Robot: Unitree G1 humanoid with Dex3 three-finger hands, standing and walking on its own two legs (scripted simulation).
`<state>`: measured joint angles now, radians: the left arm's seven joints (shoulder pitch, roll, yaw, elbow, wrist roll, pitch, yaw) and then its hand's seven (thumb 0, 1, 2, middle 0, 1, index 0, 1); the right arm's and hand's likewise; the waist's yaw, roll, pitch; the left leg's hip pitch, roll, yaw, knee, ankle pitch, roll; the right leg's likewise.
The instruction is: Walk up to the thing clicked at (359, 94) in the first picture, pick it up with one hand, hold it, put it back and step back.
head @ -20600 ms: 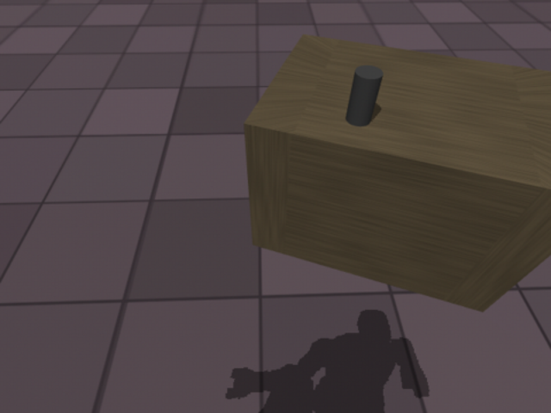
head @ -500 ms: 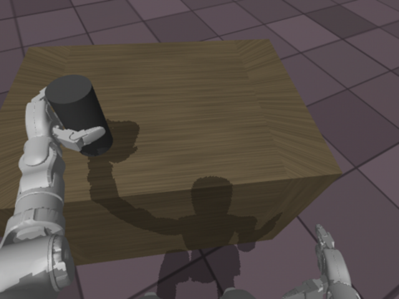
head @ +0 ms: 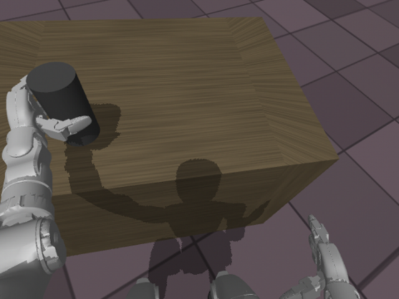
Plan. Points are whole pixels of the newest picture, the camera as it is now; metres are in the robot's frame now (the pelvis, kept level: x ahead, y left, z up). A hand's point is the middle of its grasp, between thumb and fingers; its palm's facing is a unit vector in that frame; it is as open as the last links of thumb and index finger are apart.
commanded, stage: lower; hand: left
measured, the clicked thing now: (68, 108) +0.47 +0.21 +0.09
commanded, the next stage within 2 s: loosen in 1.10 s
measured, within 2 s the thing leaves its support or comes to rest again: rests again in 0.90 s
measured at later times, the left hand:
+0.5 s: hand (70, 118) +0.49 +0.22 +0.04, palm faces +0.19 -0.98 +0.01, open 10.9 cm
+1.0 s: hand (75, 123) +0.50 +0.22 +0.01, palm faces +0.20 -0.98 +0.01, open 10.9 cm
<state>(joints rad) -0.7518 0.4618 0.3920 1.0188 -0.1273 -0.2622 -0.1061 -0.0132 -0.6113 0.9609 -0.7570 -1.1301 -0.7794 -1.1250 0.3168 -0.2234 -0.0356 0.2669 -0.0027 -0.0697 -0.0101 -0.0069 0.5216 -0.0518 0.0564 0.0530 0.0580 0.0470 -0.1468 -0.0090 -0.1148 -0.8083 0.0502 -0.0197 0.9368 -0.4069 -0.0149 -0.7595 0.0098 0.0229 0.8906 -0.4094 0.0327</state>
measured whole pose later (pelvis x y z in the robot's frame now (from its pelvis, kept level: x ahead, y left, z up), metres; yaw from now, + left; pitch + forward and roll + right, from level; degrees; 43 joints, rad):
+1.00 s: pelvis -0.01 +0.01 -0.04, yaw +0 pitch +23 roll -4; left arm -0.78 0.51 0.45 1.09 -0.07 -0.41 -0.08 -0.01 -0.61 0.95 -0.77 -1.12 -0.79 -1.11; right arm 0.37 -0.24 -0.02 0.02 -0.04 -0.01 0.04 -0.01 0.50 -0.06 0.06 0.05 0.06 0.05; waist -0.22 -0.01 -0.14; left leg -1.08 0.05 -0.05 1.17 -0.49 -0.01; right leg -1.01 0.02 0.00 1.10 -0.48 0.04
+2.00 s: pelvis -0.01 +0.00 -0.05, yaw -1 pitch +23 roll -3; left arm -0.78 0.55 0.50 1.04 -0.06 -0.38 -0.10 -0.02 -0.61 0.11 -0.24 -0.19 -0.24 -0.19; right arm 0.39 -0.25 -0.01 -0.05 -0.04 0.01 0.03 -0.01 0.50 -0.05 0.06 0.05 0.06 0.05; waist -0.24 -0.02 -0.15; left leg -1.09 0.06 -0.05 1.19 -0.50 -0.02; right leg -1.03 0.03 0.00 1.13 -0.50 0.04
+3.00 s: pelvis +0.02 +0.00 +0.02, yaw +1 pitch +7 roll -1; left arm 0.24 0.38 0.30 0.01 -0.07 0.04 0.05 -0.01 -0.54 0.07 -0.07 -0.04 -0.05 -0.05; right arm 0.43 -0.25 -0.12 0.16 0.09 0.08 -0.03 -0.01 0.51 -0.06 0.06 0.06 0.06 0.05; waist 0.00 0.01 -0.13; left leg -0.53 0.03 -0.01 0.83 -0.42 -0.01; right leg -0.49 -0.02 0.03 0.80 -0.43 0.04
